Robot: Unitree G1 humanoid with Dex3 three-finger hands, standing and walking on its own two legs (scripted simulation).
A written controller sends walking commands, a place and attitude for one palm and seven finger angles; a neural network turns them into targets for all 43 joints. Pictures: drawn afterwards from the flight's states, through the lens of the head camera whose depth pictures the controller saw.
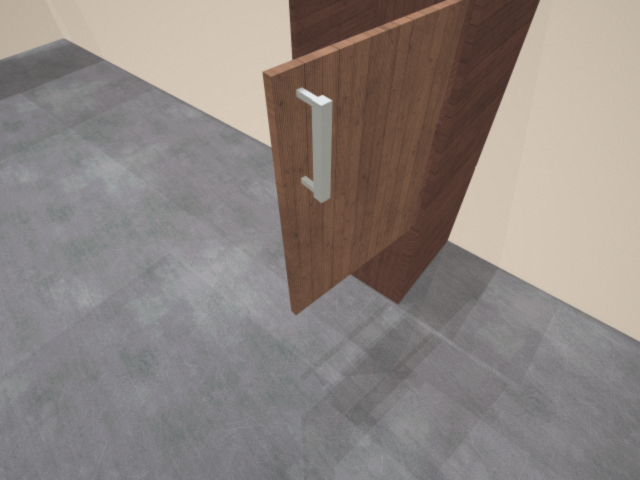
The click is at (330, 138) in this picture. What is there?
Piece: cupboard door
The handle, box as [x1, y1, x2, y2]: [296, 87, 331, 202]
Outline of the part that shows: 301,87 296,90 296,96 312,106 313,180 312,181 306,176 304,176 301,178 301,182 314,193 315,198 322,202 329,197 330,190 331,100 323,95 317,97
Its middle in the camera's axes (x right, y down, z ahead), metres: -0.01 -0.13 +0.57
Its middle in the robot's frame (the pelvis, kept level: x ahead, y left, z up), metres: +0.53 +0.04 +0.13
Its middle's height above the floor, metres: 0.91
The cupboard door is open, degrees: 80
